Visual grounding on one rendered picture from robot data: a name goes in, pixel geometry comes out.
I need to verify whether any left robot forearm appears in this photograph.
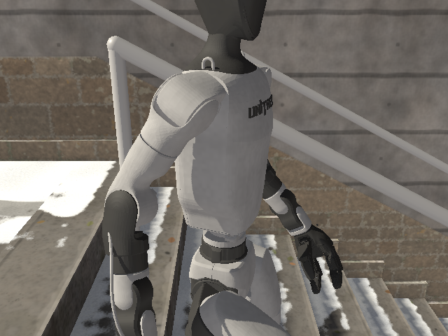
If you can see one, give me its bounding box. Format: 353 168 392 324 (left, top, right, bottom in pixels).
262 159 312 236

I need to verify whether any right robot forearm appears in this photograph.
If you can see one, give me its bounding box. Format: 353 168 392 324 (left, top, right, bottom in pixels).
102 190 158 336

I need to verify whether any left robot hand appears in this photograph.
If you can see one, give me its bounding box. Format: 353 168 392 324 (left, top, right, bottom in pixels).
294 224 343 294

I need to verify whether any robot head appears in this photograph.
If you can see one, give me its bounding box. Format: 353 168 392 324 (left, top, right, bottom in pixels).
184 0 267 74

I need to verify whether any robot right upper arm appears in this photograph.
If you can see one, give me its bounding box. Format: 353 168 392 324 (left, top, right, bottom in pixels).
104 71 226 227

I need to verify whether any robot left upper arm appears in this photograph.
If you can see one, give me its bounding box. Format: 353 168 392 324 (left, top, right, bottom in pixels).
254 64 272 88

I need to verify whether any robot right thigh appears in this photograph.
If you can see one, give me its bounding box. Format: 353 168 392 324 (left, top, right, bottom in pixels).
185 282 291 336

